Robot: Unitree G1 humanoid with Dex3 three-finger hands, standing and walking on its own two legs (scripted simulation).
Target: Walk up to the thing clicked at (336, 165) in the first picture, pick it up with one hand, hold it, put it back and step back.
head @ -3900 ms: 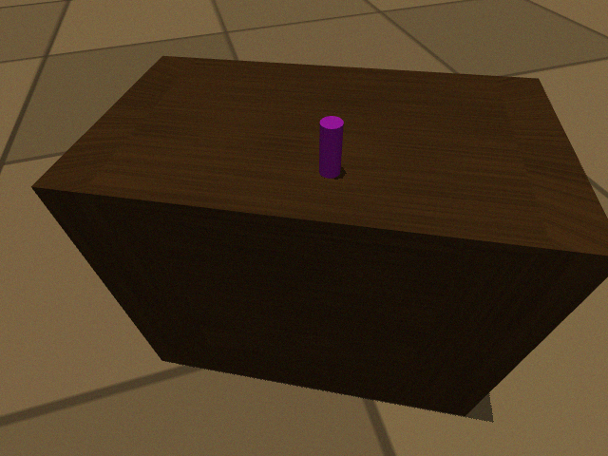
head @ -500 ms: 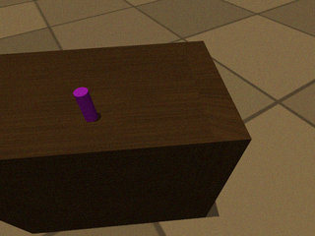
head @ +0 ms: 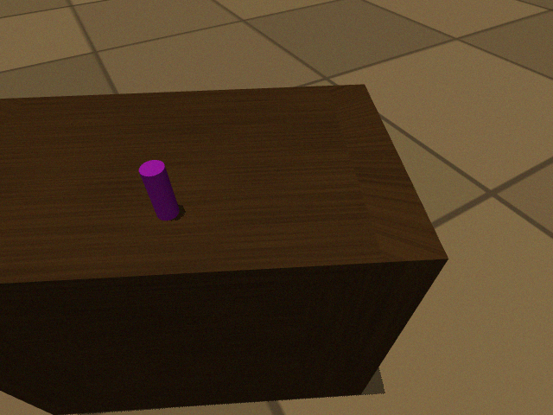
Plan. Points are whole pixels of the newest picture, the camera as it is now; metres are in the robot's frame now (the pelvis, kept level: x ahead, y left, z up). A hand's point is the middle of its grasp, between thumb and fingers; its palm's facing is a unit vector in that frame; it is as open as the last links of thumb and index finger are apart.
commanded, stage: stand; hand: left
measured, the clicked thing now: (160, 191) +0.47 +0.21 +0.07
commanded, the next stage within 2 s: rise first in 1.76 s
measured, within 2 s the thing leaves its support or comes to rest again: neither
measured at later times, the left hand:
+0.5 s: hand out of the picture +0.05 +0.26 -0.16, palm faces -0.02 -0.94 -0.33, open 7.4 cm
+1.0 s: hand out of the picture +0.06 +0.26 -0.16, palm faces -0.01 -0.94 -0.33, open 7.4 cm
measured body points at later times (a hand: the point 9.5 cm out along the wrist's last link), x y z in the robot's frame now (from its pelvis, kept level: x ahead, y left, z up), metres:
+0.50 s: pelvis +0.00 +0.01 +0.00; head +0.01 +0.01 +0.45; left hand +0.05 +0.31 -0.14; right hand +0.08 -0.29 -0.13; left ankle +0.00 +0.10 -0.75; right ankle -0.01 -0.14 -0.75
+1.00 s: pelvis +0.00 +0.01 +0.00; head +0.01 +0.01 +0.45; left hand +0.06 +0.31 -0.14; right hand +0.09 -0.29 -0.13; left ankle +0.00 +0.10 -0.75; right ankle -0.01 -0.14 -0.75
